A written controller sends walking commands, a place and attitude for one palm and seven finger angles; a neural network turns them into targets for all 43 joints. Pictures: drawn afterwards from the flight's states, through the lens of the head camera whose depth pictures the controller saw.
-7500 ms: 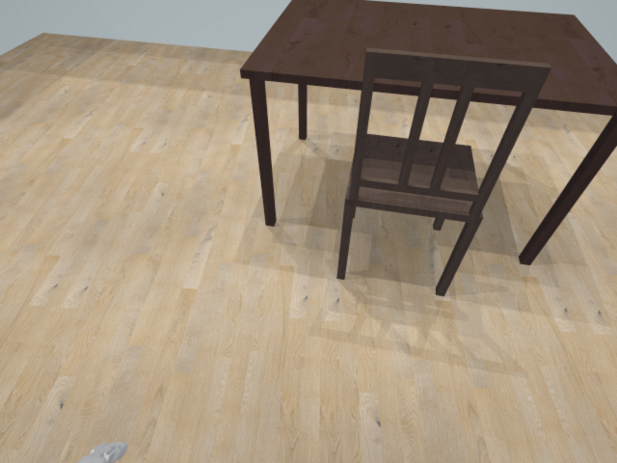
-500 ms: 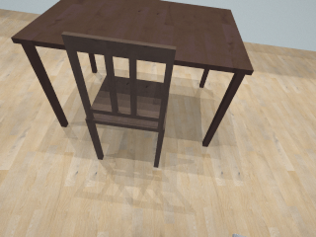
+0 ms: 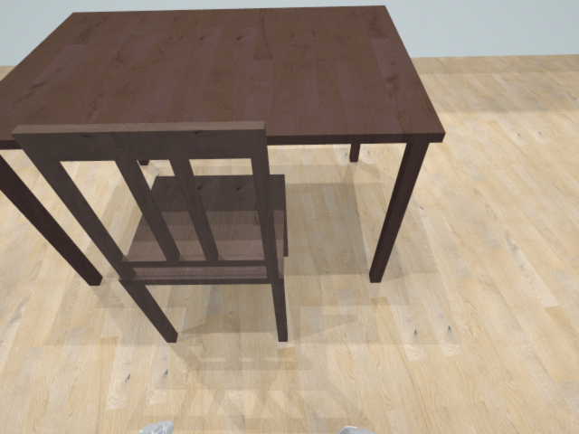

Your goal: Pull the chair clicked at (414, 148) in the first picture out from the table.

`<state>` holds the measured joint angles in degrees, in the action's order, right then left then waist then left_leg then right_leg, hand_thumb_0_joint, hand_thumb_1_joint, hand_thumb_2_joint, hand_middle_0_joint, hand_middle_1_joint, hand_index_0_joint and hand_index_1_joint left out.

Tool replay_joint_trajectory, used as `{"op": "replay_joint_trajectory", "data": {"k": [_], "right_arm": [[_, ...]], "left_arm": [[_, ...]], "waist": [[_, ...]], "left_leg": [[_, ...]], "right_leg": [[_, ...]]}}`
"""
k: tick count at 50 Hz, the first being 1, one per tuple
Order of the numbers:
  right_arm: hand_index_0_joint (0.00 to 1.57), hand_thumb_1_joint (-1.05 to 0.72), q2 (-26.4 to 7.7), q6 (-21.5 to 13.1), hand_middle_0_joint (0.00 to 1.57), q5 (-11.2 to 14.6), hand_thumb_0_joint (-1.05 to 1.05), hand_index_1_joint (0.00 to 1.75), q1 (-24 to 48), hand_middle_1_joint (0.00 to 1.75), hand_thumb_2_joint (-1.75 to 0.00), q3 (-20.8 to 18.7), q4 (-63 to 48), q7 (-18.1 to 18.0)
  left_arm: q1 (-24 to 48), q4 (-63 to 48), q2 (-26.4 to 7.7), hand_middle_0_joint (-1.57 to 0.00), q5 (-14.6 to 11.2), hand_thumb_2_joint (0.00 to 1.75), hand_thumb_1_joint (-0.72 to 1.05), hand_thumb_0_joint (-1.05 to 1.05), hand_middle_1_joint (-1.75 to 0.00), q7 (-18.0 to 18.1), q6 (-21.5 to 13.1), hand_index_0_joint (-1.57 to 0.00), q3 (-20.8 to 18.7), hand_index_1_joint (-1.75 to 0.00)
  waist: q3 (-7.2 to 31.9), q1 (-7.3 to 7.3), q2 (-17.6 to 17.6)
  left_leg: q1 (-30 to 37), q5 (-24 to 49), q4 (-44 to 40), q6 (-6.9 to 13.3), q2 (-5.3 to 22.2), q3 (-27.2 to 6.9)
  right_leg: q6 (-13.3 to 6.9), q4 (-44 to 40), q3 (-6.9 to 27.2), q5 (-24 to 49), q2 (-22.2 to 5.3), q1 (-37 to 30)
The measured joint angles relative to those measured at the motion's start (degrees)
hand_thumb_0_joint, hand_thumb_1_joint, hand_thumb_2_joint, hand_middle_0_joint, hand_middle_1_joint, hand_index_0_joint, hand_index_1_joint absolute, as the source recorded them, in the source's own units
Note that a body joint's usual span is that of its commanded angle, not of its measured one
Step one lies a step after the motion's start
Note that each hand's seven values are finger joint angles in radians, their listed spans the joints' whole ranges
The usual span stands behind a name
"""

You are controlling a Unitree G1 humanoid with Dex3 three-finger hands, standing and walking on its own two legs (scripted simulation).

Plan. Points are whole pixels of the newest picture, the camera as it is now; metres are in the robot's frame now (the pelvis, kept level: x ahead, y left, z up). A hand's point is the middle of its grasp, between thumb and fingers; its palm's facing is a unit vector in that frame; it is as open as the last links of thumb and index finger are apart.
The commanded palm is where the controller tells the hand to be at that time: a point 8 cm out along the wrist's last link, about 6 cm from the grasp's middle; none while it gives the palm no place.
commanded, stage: take the last steps up to it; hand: left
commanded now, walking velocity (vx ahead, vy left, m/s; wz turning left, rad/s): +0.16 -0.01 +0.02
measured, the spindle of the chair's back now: (153, 215) +0.54 +0.29 -0.07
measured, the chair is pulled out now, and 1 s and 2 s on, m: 0.00 0.00 0.00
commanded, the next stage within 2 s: come to a stop and stand still in 0.06 s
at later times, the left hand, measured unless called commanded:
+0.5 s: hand out of the picture +0.10 +0.17 -0.17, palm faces +0.09 -0.98 -0.19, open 7.3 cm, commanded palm none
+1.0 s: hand out of the picture +0.06 +0.12 -0.15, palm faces +0.03 -0.98 -0.21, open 7.3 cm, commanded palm none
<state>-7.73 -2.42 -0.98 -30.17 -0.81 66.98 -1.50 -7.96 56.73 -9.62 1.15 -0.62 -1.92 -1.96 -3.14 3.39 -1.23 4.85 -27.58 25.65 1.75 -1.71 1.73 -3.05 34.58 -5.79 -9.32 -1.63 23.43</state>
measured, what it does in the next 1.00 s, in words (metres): steps on the spot: left foot, then right foot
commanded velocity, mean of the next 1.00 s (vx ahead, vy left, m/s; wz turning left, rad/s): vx -0.06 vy -0.01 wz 0.00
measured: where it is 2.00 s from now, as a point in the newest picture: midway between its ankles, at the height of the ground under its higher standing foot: outside the picture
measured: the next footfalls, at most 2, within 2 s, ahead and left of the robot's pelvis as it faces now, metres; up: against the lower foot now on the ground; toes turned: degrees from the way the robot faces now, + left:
left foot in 0.44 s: +0.18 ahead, +0.11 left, +0.00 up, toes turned +1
right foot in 0.76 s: +0.06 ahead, -0.13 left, +0.00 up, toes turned -3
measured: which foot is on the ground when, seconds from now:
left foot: down 0.00-0.02, up 0.04-0.42, down 0.44-1.00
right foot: down 0.00-0.50, up 0.52-0.74, down 0.76-1.00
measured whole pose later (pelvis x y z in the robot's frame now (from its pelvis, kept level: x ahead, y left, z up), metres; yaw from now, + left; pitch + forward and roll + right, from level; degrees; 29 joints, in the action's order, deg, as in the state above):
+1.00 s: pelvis +0.06 -0.04 +0.02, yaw +0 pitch -3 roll +0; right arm -10.8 2.0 -0.7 -14.7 -1.8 64.5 -1.1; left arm -17.8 64.4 -7.1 0.6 2.1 0.3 0.3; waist -0.3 0.7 -2.3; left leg -15.0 -6.5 24.8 -3.2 3.9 -0.5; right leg -2.8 27.2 -3.6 -18.9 1.8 5.5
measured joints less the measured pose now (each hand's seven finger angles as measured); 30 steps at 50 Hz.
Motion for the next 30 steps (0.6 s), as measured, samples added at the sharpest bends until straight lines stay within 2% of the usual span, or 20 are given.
{"op": "replay_joint_trajectory", "data": {"k": [3, 4, 5, 7, 10, 13, 17, 20, 22, 25, 27, 30], "right_arm": [[0.2, -0.91, 0.14, 0.98, 0.2, 0.78, 0.01, 0.3, 1.57, 0.3, -0.9, -0.38, 0.64, 0.36], [0.2, -0.91, 0.07, 1.2, 0.2, 0.76, 0.01, 0.3, 2.36, 0.3, -0.9, -0.63, 0.43, 0.44], [0.2, -0.91, -0.07, 1.44, 0.2, 0.6, 0.01, 0.3, 3.34, 0.3, -0.9, -0.83, 0.01, 0.53], [0.2, -0.91, -0.45, 1.76, 0.2, 0.17, 0.01, 0.3, 5.69, 0.3, -0.9, -1.22, -1.48, 0.63], [0.2, -0.91, -0.76, 1.74, 0.19, -0.19, 0.01, 0.3, 9.46, 0.3, -0.9, -1.47, -4.07, 0.57], [0.2, -0.91, -0.84, 1.76, 0.19, 0.0, 0.01, 0.3, 13.11, 0.3, -0.9, -1.28, -5.74, 0.3], [0.2, -0.95, -2.44, 2.81, 0.19, 0.39, 0.02, 0.3, 16.29, 0.3, -0.9, -1.53, -5.75, -0.31], [0.2, -0.94, -2.7, 3.37, 0.19, 0.59, 0.02, 0.3, 17.79, 0.3, -0.9, -1.65, -6.05, -0.15], [0.2, -0.94, -2.51, 3.35, 0.19, 0.58, 0.02, 0.3, 18.35, 0.3, -0.9, -1.67, -6.32, -0.04], [0.2, -0.93, -0.91, 3.11, 0.19, 0.36, 0.01, 0.3, 19.58, 0.3, -0.9, -1.31, -6.71, -0.33], [0.2, -0.93, -0.31, 2.92, 0.19, 0.29, 0.01, 0.3, 20.54, 0.3, -0.9, -0.93, -7.15, -0.59], [0.2, -0.93, -0.07, 3.05, 0.19, 0.12, 0.01, 0.3, 22.1, 0.3, -0.9, -0.75, -7.92, -0.96]], "left_arm": [[0.47, -0.25, 0.71, -0.2, -0.35, 0.89, 0.91, 0.0, -0.3, 0.59, -1.76, -0.2, 0.01, -0.3], [0.08, -0.07, 0.94, -0.2, -0.5, 0.89, 0.91, 0.0, -0.3, 0.72, -1.71, -0.2, 0.07, -0.3], [-0.5, 0.23, 1.17, -0.2, -0.6, 0.89, 0.91, 0.0, -0.3, 0.93, -1.54, -0.2, 0.11, -0.3], [-1.83, 1.2, 1.72, -0.2, -0.6, 0.89, 0.91, 0.0, -0.3, 1.45, -1.13, -0.2, 0.18, -0.3], [-3.61, 2.34, 1.43, -0.2, -0.65, 0.89, 0.94, -0.01, -0.3, 2.61, -1.13, -0.21, -0.52, -0.3], [-5.02, 3.64, 1.18, -0.2, -0.3, 0.89, 0.95, -0.01, -0.3, 2.57, -0.7, -0.21, 0.04, -0.3], [-6.46, 4.79, 2.13, -0.2, -0.07, 0.89, 0.94, -0.01, -0.3, 2.59, 0.32, -0.21, 0.73, -0.3], [-7.45, 5.16, 2.44, -0.2, -0.06, 0.89, 0.93, 0.0, -0.3, 2.72, 1.14, -0.21, 0.73, -0.3], [-8.03, 5.38, 2.37, -0.2, -0.2, 0.89, 0.92, 0.0, -0.3, 2.82, 1.74, -0.21, 0.61, -0.3], [-7.69, 5.33, 1.24, -0.2, -0.53, 0.89, 0.92, 0.0, -0.3, 3.35, 2.86, -0.21, 0.34, -0.3], [-7.46, 5.17, 0.7, -0.2, -0.65, 0.89, 0.91, 0.0, -0.3, 3.49, 3.36, -0.2, 0.36, -0.3], [-6.89, 5.06, 0.36, -0.2, -0.49, 0.89, 0.91, 0.0, -0.3, 3.33, 4.09, -0.2, 0.24, -0.3]], "waist": [[-1.16, -0.4, -1.41], [-1.01, -0.6, -1.57], [-0.65, -0.8, -1.62], [0.05, -0.9, -1.68], [0.94, -1.0, -1.75], [1.55, -1.72, -1.77], [1.69, -3.61, -1.91], [1.56, -4.56, -1.36], [1.52, -4.77, -0.97], [0.32, -5.57, 2.43], [-0.27, -6.03, 3.62], [-0.81, -5.76, 3.3]], "left_leg": [[-11.61, -1.69, 27.7, 0.56, 1.4, -1.86], [-15.41, -0.83, 34.49, 0.76, 1.72, -2.0], [-18.96, 0.72, 39.02, 0.81, 2.23, -1.79], [-24.98, 3.9, 42.29, 0.45, 3.7, -1.29], [-30.7, 6.96, 37.7, -0.9, 5.74, -0.98], [-32.09, 9.03, 28.38, -2.59, 6.59, -0.81], [-29.32, 9.45, 17.84, -4.1, 5.75, -0.71], [-25.4, 11.27, 11.16, -4.46, 4.66, -0.29], [-22.05, 16.57, 5.97, -3.69, 4.36, 0.05], [-20.78, 14.97, 5.17, -1.31, 2.6, 1.38], [-20.36, 15.16, 4.03, -0.78, 2.16, 2.31], [-20.67, 16.92, 2.12, -0.56, 2.28, 2.54]], "right_leg": [[-1.42, 2.52, -1.52, -3.27, 1.39, -1.47], [-1.61, 1.57, -1.78, -4.24, 1.72, -2.77], [-1.69, 0.06, -1.88, -4.48, 2.01, -4.07], [-1.42, -3.67, -2.01, -3.4, 2.43, -6.59], [-1.78, -8.46, -2.14, -2.06, 2.95, -9.44], [-1.68, -10.96, -1.71, -1.64, 3.25, -11.06], [-1.01, -10.36, -0.83, -3.01, 3.2, -12.08], [-0.3, -7.7, -0.59, -5.2, 2.85, -12.08], [0.32, -4.97, -0.82, -7.13, 2.76, -11.61], [1.54, -1.95, 0.38, -8.32, 0.84, -10.87], [2.46, 2.19, 1.9, -13.76, 0.47, -9.42], [3.09, 10.37, 4.08, -18.87, 0.86, -6.88]]}}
